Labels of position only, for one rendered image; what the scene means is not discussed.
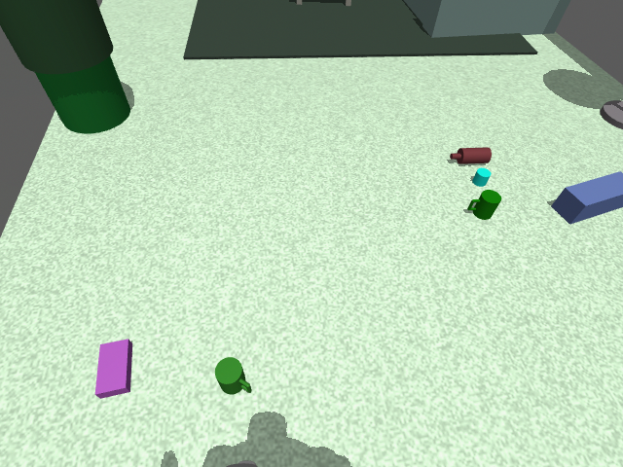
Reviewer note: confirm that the potted plant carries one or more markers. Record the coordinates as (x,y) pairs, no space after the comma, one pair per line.
(67,45)

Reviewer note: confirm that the sofa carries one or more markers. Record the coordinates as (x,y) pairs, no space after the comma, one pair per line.
(451,18)

